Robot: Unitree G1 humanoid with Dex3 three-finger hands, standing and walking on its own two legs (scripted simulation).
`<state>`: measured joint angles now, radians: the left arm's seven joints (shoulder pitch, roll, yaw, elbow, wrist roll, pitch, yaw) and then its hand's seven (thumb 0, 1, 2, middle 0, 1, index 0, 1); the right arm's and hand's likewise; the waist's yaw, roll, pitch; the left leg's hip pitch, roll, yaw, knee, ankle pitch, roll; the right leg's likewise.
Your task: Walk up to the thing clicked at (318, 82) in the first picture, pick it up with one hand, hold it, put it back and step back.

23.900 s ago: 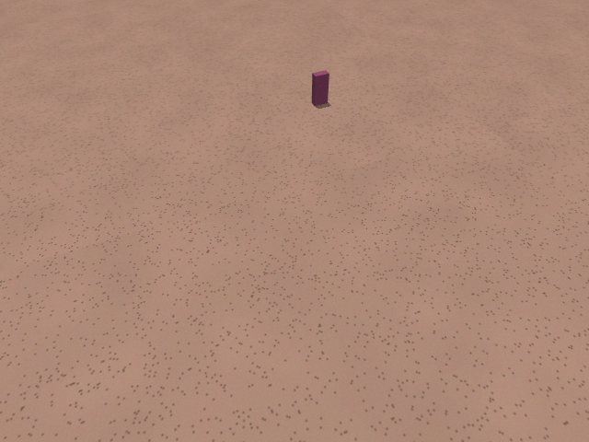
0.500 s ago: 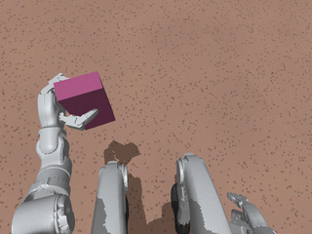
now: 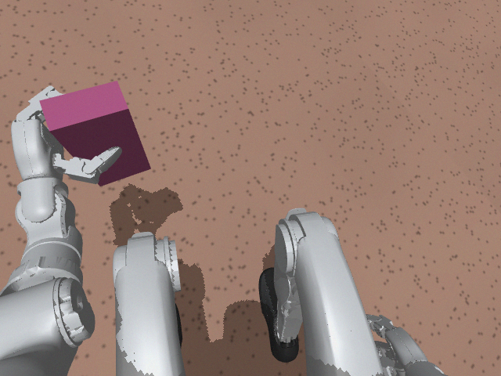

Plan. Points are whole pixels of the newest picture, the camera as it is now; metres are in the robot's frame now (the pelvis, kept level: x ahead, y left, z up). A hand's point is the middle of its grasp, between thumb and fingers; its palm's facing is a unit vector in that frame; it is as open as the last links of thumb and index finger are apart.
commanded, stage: crouch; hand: left
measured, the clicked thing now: (107, 142) +0.47 +0.18 -0.07
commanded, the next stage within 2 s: lower in 0.58 s
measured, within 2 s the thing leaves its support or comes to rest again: neither
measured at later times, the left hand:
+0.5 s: hand (95, 149) +0.48 +0.21 -0.11, palm faces +0.11 -0.99 -0.02, open 9.0 cm
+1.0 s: hand (106, 162) +0.48 +0.21 -0.17, palm faces +0.13 -0.99 -0.01, open 9.0 cm
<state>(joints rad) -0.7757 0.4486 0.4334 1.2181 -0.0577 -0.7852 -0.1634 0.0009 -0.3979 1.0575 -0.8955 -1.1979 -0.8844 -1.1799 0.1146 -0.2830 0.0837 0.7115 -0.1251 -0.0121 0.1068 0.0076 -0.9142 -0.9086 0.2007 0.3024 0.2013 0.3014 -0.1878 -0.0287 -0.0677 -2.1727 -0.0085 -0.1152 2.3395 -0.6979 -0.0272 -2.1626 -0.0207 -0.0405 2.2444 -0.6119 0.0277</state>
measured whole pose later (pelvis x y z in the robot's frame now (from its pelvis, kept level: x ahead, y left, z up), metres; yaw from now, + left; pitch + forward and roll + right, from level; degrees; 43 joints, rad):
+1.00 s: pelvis +0.00 +0.01 -0.05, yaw -5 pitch +23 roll -11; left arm -0.75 0.63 0.47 1.30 -0.05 -0.91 -0.08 0.00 -0.39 1.05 -0.89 -1.20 -0.88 -1.18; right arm 0.00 -0.34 0.29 0.63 -0.23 0.04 0.16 0.00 -0.92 -0.91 0.20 0.30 0.20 0.30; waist -0.28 -0.13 0.15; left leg -2.25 -0.02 -0.23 2.55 -0.72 -0.03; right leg -2.19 0.00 -0.13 2.37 -0.59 0.05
